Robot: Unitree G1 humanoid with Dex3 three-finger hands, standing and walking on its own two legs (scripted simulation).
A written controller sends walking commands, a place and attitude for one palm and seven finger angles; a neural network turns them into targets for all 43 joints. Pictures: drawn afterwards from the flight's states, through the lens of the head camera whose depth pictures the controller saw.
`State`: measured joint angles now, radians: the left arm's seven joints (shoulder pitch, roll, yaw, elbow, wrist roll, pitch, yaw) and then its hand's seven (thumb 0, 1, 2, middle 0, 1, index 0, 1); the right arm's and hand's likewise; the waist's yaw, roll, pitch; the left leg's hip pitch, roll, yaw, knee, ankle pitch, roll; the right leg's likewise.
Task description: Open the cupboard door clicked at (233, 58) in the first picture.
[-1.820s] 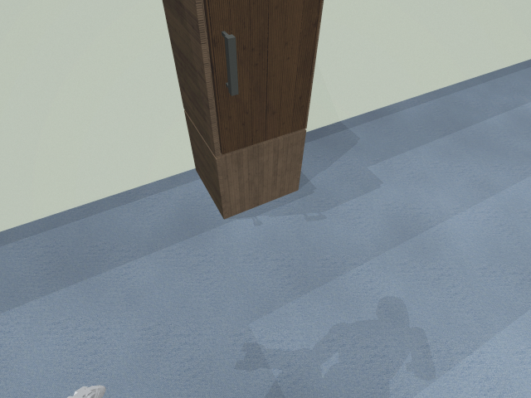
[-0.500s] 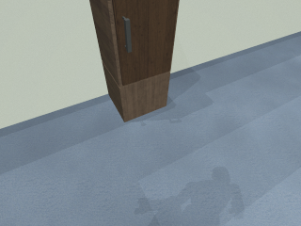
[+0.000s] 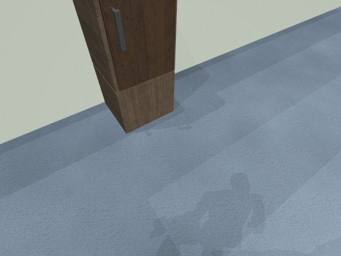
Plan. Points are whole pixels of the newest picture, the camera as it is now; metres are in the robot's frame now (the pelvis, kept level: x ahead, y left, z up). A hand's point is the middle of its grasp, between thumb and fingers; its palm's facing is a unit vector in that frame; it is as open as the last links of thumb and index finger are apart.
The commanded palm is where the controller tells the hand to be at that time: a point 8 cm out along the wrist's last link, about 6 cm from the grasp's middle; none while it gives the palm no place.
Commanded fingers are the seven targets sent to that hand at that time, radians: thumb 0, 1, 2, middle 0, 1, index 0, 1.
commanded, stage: walk to a spot facing it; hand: left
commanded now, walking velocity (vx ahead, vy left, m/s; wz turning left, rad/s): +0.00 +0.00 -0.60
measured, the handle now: (117, 29) +1.00 +0.33 +0.03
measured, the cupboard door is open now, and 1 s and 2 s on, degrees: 0 0 0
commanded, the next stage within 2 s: turn to face it in 1.82 s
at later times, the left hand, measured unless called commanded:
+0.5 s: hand out of the picture +0.07 +0.20 -0.16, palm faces -0.16 -0.97 -0.21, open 7.4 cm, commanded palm none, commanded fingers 0.00 0.90 0.90 -0.20 -0.30 -0.20 -0.30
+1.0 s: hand (170, 187) +0.35 +0.03 -0.17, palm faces -0.63 -0.77 -0.12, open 7.4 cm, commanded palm none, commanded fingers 0.00 0.90 0.90 -0.20 -0.30 -0.20 -0.30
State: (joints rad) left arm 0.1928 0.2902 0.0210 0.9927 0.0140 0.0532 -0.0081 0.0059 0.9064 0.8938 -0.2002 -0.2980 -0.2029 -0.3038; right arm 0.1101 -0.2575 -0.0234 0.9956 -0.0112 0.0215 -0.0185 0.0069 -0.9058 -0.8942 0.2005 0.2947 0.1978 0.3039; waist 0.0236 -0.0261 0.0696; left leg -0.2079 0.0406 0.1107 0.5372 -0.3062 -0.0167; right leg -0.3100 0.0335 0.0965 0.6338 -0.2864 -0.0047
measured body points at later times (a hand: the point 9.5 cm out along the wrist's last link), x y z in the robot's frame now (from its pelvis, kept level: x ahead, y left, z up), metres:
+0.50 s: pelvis +0.00 +0.01 +0.01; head +0.03 +0.01 +0.46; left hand +0.08 +0.25 -0.14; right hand +0.04 -0.27 -0.12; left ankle +0.01 +0.14 -0.70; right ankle +0.01 -0.10 -0.73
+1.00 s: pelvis +0.13 -0.03 -0.01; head +0.19 -0.05 +0.44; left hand +0.38 +0.07 -0.16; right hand -0.10 -0.14 -0.13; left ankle +0.03 +0.14 -0.73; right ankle +0.17 -0.20 -0.70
